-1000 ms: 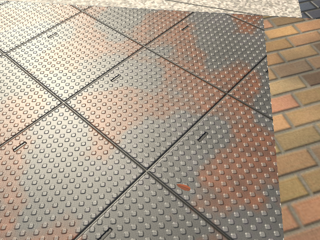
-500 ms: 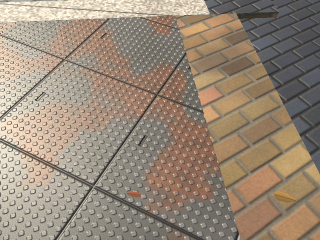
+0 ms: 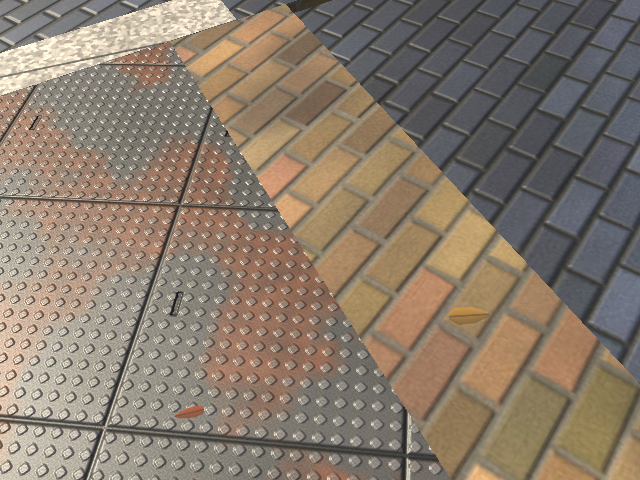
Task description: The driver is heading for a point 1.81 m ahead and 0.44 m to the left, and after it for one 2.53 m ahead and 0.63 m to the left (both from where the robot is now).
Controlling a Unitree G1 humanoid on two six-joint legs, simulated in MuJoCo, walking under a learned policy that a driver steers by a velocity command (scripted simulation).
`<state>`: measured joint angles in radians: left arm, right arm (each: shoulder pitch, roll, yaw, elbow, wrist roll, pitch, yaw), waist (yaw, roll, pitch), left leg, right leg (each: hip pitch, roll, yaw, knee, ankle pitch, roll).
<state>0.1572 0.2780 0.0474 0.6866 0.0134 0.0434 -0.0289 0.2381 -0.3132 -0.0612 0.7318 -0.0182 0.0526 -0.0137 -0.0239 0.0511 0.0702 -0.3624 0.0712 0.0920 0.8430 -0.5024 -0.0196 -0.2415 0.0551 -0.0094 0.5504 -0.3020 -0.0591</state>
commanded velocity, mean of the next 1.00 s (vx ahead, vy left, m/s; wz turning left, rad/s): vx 0.00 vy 0.00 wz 0.35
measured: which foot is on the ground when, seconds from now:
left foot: up 0.00-0.42, down 0.44-0.98, up 1.00-1.00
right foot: down 0.00-0.44, up 0.46-0.96, down 0.98-1.00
